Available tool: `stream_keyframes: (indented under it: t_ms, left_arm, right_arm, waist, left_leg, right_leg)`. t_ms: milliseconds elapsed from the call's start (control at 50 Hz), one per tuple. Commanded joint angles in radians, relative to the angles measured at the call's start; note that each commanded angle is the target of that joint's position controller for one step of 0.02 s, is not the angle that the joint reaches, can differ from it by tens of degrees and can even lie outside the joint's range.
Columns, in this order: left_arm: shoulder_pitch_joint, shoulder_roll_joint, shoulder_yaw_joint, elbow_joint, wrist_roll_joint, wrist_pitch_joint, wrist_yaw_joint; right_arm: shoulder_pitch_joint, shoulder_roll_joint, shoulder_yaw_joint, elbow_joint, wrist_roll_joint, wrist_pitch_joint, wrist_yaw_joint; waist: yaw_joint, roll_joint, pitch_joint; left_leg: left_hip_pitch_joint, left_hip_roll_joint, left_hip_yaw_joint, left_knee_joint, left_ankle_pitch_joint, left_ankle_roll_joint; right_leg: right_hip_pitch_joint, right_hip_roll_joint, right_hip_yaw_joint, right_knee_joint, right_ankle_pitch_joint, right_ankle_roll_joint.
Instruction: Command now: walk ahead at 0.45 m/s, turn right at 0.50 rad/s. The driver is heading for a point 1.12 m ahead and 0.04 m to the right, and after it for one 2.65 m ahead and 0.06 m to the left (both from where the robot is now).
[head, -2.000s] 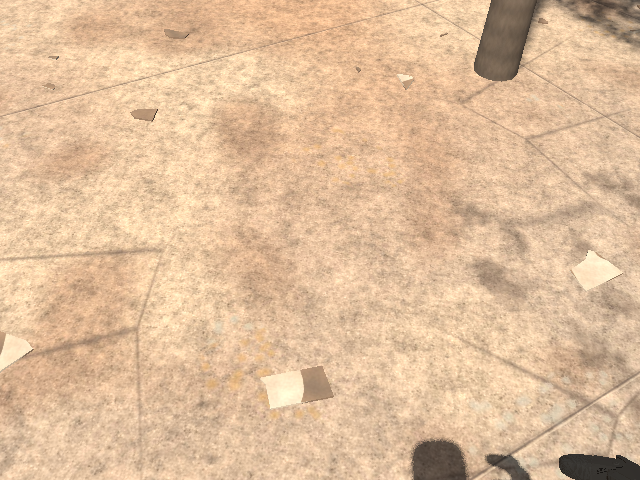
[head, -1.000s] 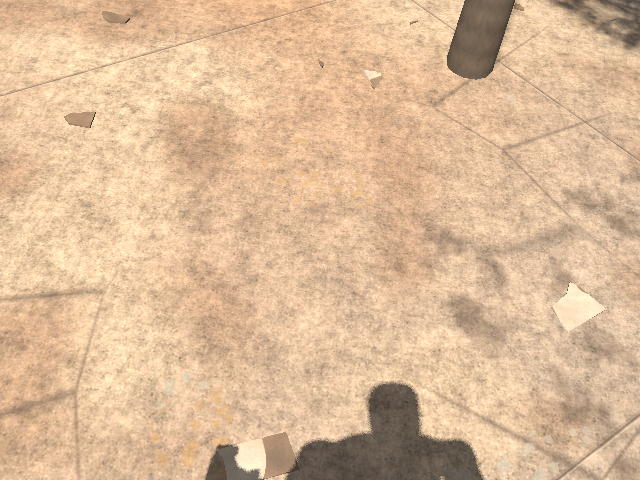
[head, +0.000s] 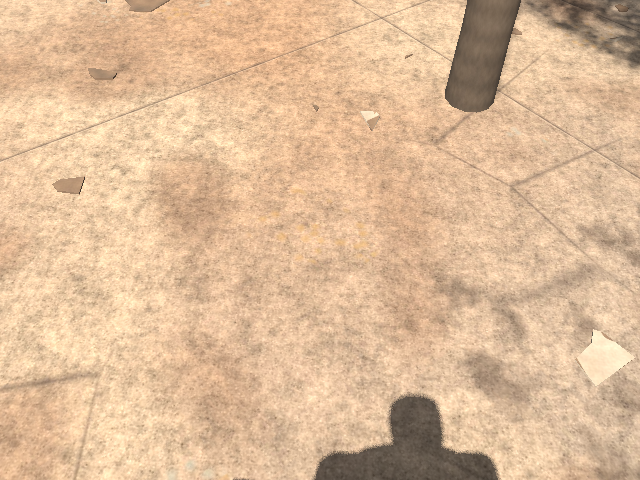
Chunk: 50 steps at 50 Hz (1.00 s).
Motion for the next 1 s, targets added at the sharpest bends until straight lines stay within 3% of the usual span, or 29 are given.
stream_keyframes:
  t_ms: [20, 80, 120, 140, 160, 180, 200, 220, 240, 260, 280, 300, 340, 400, 480, 540, 620, 680, 700, 720, 740, 760, 780, 800, 820, 840, 860, 920, 1000]
  left_arm:
    - [-0.170, -0.001, -0.019, -0.134, 0.008, -0.014, -0.023]
    - [-0.204, 0.022, -0.016, -0.176, 0.004, -0.009, -0.039]
    - [-0.153, 0.060, 0.003, -0.184, 0.003, -0.003, -0.043]
    - [-0.051, 0.097, 0.023, -0.165, -0.001, 0.001, -0.041]
    - [0.111, 0.149, 0.055, -0.124, -0.004, 0.007, -0.031]
    - [0.270, 0.220, 0.088, -0.085, -0.007, 0.021, -0.007]
    - [0.228, 0.318, 0.094, -0.099, -0.011, 0.014, -0.002]
    - [0.250, 0.226, 0.067, -0.127, -0.001, 0.000, -0.003]
    - [0.205, 0.180, 0.052, -0.116, 0.009, -0.015, -0.006]
    - [0.140, 0.161, 0.045, -0.125, 0.007, -0.026, -0.006]
    - [0.071, 0.131, 0.035, -0.139, 0.012, -0.029, -0.006]
    - [0.031, 0.122, 0.030, -0.160, 0.030, -0.032, -0.002]
    - [0.007, 0.094, 0.022, -0.163, 0.027, -0.038, 0.003]
    - [0.057, 0.102, 0.018, -0.125, 0.025, -0.050, 0.015]
    - [0.102, 0.110, 0.011, -0.094, 0.029, -0.052, 0.026]
    - [0.151, 0.131, 0.012, -0.060, 0.027, -0.053, 0.028]
    - [0.196, 0.134, 0.015, -0.024, 0.030, -0.032, 0.033]
    - [0.173, 0.157, 0.020, -0.033, 0.033, -0.013, 0.046]
    - [0.163, 0.170, 0.021, -0.041, 0.037, -0.004, 0.053]
    - [0.137, 0.176, 0.019, -0.052, 0.036, 0.004, 0.060]
    - [0.138, 0.151, 0.005, -0.080, 0.053, -0.005, 0.067]
    - [0.238, 0.030, -0.030, -0.098, 0.053, -0.031, 0.048]
    - [0.199, 0.131, -0.016, -0.102, 0.038, -0.070, 0.024]
    - [0.092, 0.152, -0.009, -0.146, -0.006, -0.090, 0.011]
    - [0.039, 0.128, -0.019, -0.168, 0.002, -0.102, 0.010]
    - [0.020, 0.127, -0.013, -0.170, 0.026, -0.099, 0.016]
    - [0.038, 0.123, -0.011, -0.174, 0.036, -0.091, 0.018]
    - [0.082, 0.089, -0.019, -0.172, 0.046, -0.063, 0.027]
    - [-0.063, 0.045, -0.040, -0.205, 0.046, -0.060, 0.029]
  right_arm:
    - [-0.035, -0.176, -0.037, -0.056, 0.010, -0.015, -0.007]
    - [-0.008, -0.198, -0.044, -0.039, 0.029, -0.004, -0.003]
    - [-0.014, -0.229, -0.051, -0.043, 0.033, 0.009, -0.008]
    - [-0.020, -0.241, -0.054, -0.047, 0.032, 0.020, -0.012]
    - [-0.027, -0.240, -0.050, -0.053, 0.031, 0.026, -0.017]
    - [-0.010, -0.214, -0.036, -0.074, 0.014, 0.020, -0.022]
    - [0.114, -0.047, 0.015, -0.129, -0.009, -0.006, 0.001]
    - [-0.018, -0.151, -0.001, -0.142, 0.032, -0.047, 0.012]
    - [-0.121, -0.194, -0.015, -0.179, 0.066, -0.062, 0.014]
    - [-0.132, -0.181, -0.010, -0.184, 0.053, -0.071, 0.005]
    - [-0.127, -0.177, -0.015, -0.170, 0.024, -0.069, -0.004]
    - [-0.091, -0.181, -0.020, -0.169, 0.014, -0.059, -0.004]
    - [-0.042, -0.165, -0.020, -0.154, 0.006, -0.033, 0.003]
    - [-0.104, -0.130, -0.008, -0.172, 0.000, -0.007, 0.004]
    - [-0.220, -0.104, 0.006, -0.200, 0.014, -0.018, 0.018]
    - [-0.305, -0.097, 0.014, -0.229, 0.029, -0.023, 0.036]
    - [-0.374, -0.094, 0.019, -0.276, 0.033, -0.028, 0.068]
    - [-0.309, -0.118, 0.008, -0.285, 0.026, -0.023, 0.081]
    - [-0.223, -0.151, -0.009, -0.271, 0.024, -0.018, 0.078]
    - [-0.082, -0.195, -0.031, -0.245, 0.023, -0.017, 0.071]
    - [0.077, -0.266, -0.052, -0.226, 0.017, -0.008, 0.056]
    - [0.098, -0.309, -0.065, -0.233, 0.025, -0.008, 0.055]
    - [0.102, -0.217, -0.041, -0.229, 0.032, 0.001, 0.048]
    - [0.060, -0.190, -0.032, -0.242, 0.023, 0.007, 0.040]
    - [0.002, -0.188, -0.032, -0.251, 0.018, 0.009, 0.039]
    - [-0.046, -0.168, -0.026, -0.262, 0.017, 0.007, 0.037]
    - [-0.072, -0.168, -0.022, -0.276, 0.008, 0.008, 0.034]
    - [-0.098, -0.180, -0.028, -0.278, 0.018, 0.009, 0.024]
    - [-0.067, -0.217, -0.043, -0.259, 0.030, 0.025, 0.003]
  waist:
    - [-0.020, 0.115, 0.104]
    - [-0.001, 0.111, 0.103]
    - [0.052, 0.144, 0.032]
    - [0.114, 0.158, -0.037]
    - [0.205, 0.144, -0.129]
    - [0.266, 0.047, -0.217]
    - [0.114, -0.231, -0.355]
    - [0.199, -0.101, -0.423]
    - [0.201, -0.062, -0.248]
    - [0.150, 0.026, -0.155]
    - [0.104, 0.060, -0.093]
    - [0.062, 0.018, -0.083]
    - [0.032, 0.010, -0.073]
    - [0.051, 0.006, -0.025]
    - [0.110, 0.004, 0.002]
    - [0.151, 0.011, 0.034]
    - [0.168, 0.025, 0.054]
    - [0.113, -0.021, -0.030]
    - [0.064, -0.042, -0.093]
    - [-0.020, -0.034, -0.170]
    - [-0.082, 0.059, -0.293]
    - [-0.018, 0.341, -0.414]
    - [-0.055, 0.203, -0.447]
    - [-0.059, 0.148, -0.297]
    - [-0.019, 0.021, -0.167]
    - [0.015, -0.021, -0.109]
    - [0.048, 0.009, -0.075]
    - [0.087, 0.069, -0.053]
    - [0.033, 0.108, -0.042]
  left_leg:
    - [-0.116, 0.248, -0.028, -0.104, 0.298, 0.136]
    - [-0.035, 0.288, 0.008, -0.050, 0.447, 0.124]
    - [0.017, 0.298, 0.042, 0.092, 0.835, 0.106]
    - [0.014, 0.288, 0.061, 0.243, 0.992, 0.092]
    - [-0.074, 0.258, 0.082, 0.455, 1.006, 0.063]
    - [-0.324, 0.217, 0.073, 0.758, 0.686, 0.019]
    - [-0.727, 0.012, -0.034, 1.127, -0.291, -0.035]
    - [-0.805, 0.002, -0.248, 1.213, -0.303, -0.010]
    - [-0.885, 0.044, -0.235, 1.197, -0.203, 0.013]
    - [-0.846, 0.089, -0.233, 1.110, -0.111, 0.026]
    - [-0.779, 0.119, -0.229, 1.033, -0.060, 0.022]
    - [-0.706, 0.139, -0.243, 1.001, -0.026, 0.016]
    - [-0.655, 0.161, -0.222, 0.933, 0.008, -0.009]
    - [-0.694, 0.168, -0.184, 0.802, 0.150, -0.048]
    - [-0.677, 0.139, -0.153, 0.536, 0.434, -0.030]
    - [-0.702, 0.112, -0.147, 0.421, 0.498, -0.005]
    - [-0.816, 0.069, -0.150, 0.349, 0.363, 0.038]
    - [-0.699, -0.009, -0.077, 0.350, 0.201, 0.087]
    - [-0.589, -0.048, -0.050, 0.359, 0.156, 0.110]
    - [-0.380, -0.065, -0.057, 0.309, 0.214, 0.145]
    - [-0.054, 0.094, -0.284, 0.325, 0.301, 0.216]
    - [0.333, 0.345, -0.849, 0.249, 0.187, 0.444]
    - [0.378, 0.337, -0.927, 0.156, 0.074, 0.407]
    - [0.269, 0.305, -0.773, 0.141, 0.051, 0.353]
    - [0.094, 0.264, -0.673, 0.112, 0.139, 0.326]
    - [-0.024, 0.228, -0.603, 0.094, 0.238, 0.310]
    - [-0.126, 0.202, -0.566, 0.067, 0.311, 0.312]
    - [-0.281, 0.161, -0.478, 0.029, 0.411, 0.317]
    - [-0.403, 0.076, -0.370, 0.044, 0.323, 0.247]
  right_leg:
    - [0.001, -0.001, -0.064, -0.143, 0.097, -0.001]
    - [0.035, 0.022, -0.094, -0.216, 0.036, -0.050]
    - [0.150, 0.087, -0.149, -0.217, -0.051, -0.097]
    - [0.282, 0.130, -0.172, -0.216, -0.088, -0.124]
    - [0.522, 0.169, -0.171, -0.256, -0.054, -0.163]
    - [0.832, 0.081, 0.008, -0.271, -0.082, -0.208]
    - [1.121, -0.204, 0.625, -0.408, -0.358, -0.408]
    - [1.114, -0.241, 0.802, -0.576, -0.478, -0.403]
    - [0.994, -0.218, 0.658, -0.606, -0.394, -0.345]
    - [0.832, -0.177, 0.543, -0.606, -0.274, -0.314]
    - [0.689, -0.130, 0.435, -0.614, -0.152, -0.288]
    - [0.592, -0.107, 0.390, -0.631, -0.060, -0.292]
    - [0.510, -0.088, 0.296, -0.665, 0.060, -0.293]
    - [0.454, -0.061, 0.160, -0.699, 0.210, -0.274]
    - [0.476, -0.016, 0.041, -0.715, 0.181, -0.199]
    - [0.565, -0.060, 0.032, -0.731, 0.134, -0.178]
    - [0.778, -0.127, 0.005, -0.656, 0.294, -0.175]
    - [0.851, -0.131, -0.037, -0.492, 0.765, -0.145]
    - [0.854, -0.120, -0.052, -0.367, 0.941, -0.134]
    - [0.776, -0.094, -0.083, -0.172, 0.968, -0.108]
    - [0.539, -0.057, -0.107, 0.128, 0.669, -0.076]
    - [0.074, 0.193, -0.062, 0.559, -0.268, 0.030]
    - [-0.050, 0.152, 0.109, 0.615, -0.413, 0.004]
    - [-0.109, 0.096, 0.111, 0.587, -0.364, -0.003]
    - [-0.107, 0.059, 0.083, 0.482, -0.318, -0.010]
    - [-0.069, 0.026, 0.070, 0.377, -0.292, -0.004]
    - [-0.007, 0.013, 0.061, 0.337, -0.282, 0.006]
    - [0.062, -0.001, 0.025, 0.172, -0.260, 0.062]
    - [0.179, 0.048, -0.009, -0.146, 0.040, 0.095]
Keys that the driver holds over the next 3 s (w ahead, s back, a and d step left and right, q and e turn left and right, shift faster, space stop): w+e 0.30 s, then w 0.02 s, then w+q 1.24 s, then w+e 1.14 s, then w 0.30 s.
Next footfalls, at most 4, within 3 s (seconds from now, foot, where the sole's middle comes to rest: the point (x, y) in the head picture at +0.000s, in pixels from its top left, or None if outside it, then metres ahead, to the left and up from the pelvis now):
0.18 right None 0.26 -0.14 -0.78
0.72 left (317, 411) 0.63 -0.02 -0.78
1.18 right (401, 309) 0.88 -0.24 -0.78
1.70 left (257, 255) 1.06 0.11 -0.78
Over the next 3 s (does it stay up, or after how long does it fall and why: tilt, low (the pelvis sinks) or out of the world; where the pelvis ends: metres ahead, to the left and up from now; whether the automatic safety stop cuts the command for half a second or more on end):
stays up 1.65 0.07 0.00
